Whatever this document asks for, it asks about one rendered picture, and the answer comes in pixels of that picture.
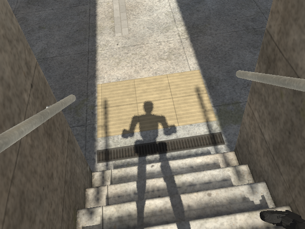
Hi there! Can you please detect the robot right hand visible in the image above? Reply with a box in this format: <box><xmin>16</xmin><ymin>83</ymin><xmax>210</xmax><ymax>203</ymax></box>
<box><xmin>259</xmin><ymin>210</ymin><xmax>305</xmax><ymax>229</ymax></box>

